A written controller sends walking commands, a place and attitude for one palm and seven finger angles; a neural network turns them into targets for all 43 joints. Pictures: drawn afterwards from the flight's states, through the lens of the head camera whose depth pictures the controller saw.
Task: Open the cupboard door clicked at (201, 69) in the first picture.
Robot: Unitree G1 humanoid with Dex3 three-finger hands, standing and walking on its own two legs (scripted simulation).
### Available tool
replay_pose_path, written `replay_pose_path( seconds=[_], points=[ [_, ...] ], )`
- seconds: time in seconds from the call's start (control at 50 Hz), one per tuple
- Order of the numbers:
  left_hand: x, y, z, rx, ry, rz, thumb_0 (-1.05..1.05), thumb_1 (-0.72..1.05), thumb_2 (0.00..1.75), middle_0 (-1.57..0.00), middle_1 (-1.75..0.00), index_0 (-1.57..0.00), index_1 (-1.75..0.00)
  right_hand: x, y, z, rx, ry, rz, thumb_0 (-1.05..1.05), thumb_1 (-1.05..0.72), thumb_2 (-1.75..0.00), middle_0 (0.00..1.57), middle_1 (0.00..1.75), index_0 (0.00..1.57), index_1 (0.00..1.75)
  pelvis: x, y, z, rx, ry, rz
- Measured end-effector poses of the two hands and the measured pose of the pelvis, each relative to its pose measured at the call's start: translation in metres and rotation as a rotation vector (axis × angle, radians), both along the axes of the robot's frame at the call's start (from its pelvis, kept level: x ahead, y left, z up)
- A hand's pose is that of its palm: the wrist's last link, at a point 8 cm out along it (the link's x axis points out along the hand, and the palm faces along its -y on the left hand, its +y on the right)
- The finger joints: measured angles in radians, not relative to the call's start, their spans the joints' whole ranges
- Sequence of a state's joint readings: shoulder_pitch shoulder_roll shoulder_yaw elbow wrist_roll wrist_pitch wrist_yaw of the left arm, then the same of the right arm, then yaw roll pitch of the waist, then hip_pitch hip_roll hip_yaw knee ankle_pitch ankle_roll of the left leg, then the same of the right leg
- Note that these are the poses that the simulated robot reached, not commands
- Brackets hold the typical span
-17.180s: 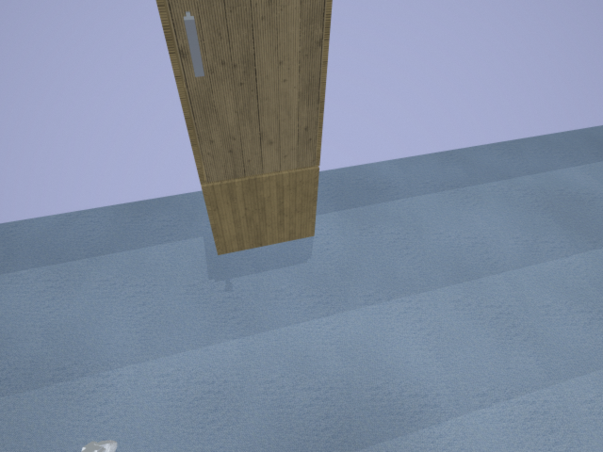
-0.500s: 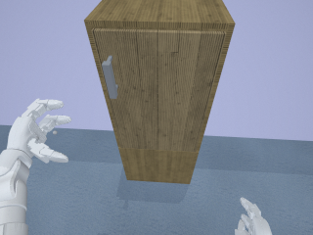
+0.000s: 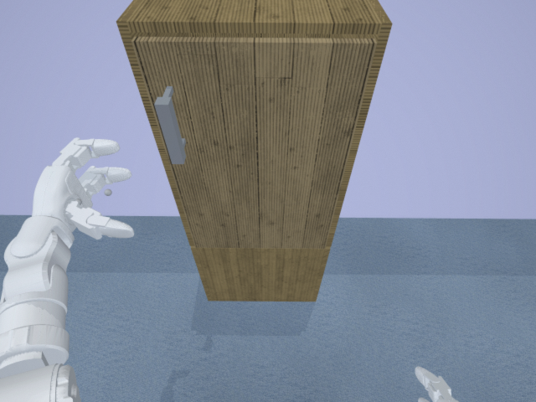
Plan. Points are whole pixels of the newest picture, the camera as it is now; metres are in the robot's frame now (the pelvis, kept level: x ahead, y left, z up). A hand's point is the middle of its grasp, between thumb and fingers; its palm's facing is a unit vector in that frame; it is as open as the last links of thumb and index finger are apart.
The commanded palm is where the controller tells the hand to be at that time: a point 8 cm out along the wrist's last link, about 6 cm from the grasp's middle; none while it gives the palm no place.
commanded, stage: move the hooked fingers beside the handle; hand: left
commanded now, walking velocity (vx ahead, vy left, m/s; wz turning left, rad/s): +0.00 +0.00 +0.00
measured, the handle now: (173, 125) +0.55 +0.20 +0.12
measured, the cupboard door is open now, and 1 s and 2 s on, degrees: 0 0 0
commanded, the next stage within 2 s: slide the fingers in behind the handle in 1.76 s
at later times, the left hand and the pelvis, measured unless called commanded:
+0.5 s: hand (124, 161) +0.44 +0.26 +0.13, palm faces +0.05 -1.00 +0.01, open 14.0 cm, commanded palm +0.42 +0.30 +0.13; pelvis +0.00 +0.00 -0.01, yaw -1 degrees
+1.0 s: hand (138, 135) +0.50 +0.25 +0.13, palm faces +0.04 -1.00 -0.01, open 14.0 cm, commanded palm +0.48 +0.30 +0.12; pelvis +0.00 +0.01 -0.02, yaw -1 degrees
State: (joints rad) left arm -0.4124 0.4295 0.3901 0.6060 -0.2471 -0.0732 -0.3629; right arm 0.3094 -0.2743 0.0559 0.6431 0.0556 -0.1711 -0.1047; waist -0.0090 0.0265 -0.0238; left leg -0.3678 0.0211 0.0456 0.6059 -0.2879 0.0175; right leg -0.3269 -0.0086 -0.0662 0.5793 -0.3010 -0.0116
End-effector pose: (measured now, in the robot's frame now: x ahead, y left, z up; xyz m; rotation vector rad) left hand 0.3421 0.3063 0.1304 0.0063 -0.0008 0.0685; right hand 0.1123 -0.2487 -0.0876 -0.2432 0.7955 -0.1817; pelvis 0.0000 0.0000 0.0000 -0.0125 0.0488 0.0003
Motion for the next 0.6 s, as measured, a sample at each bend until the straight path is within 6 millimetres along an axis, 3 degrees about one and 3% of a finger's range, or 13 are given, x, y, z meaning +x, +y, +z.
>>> replay_pose_path(
  seconds=[0.28, 0.6],
  points=[
    [0.040, 0.001, -0.001, -0.008, 0.021, -0.008, -0.01, -0.50, 0.30, -0.30, -1.20, -0.30, -1.20, -0.024, -0.012, -0.008, -0.024, 0.100, -0.039, 0.01, -0.90, -0.90, 0.21, 0.30, 0.20, 0.30, 0.000, -0.001, -0.004, -0.004, 0.043, -0.001],
    [0.083, 0.000, -0.001, -0.005, 0.006, -0.027, -0.01, -0.50, 0.30, -0.30, -1.20, -0.30, -1.20, -0.073, -0.022, -0.020, -0.043, 0.281, -0.113, 0.01, -0.90, -0.90, 0.21, 0.30, 0.20, 0.30, 0.001, 0.000, -0.010, -0.011, 0.110, -0.012]
  ],
)
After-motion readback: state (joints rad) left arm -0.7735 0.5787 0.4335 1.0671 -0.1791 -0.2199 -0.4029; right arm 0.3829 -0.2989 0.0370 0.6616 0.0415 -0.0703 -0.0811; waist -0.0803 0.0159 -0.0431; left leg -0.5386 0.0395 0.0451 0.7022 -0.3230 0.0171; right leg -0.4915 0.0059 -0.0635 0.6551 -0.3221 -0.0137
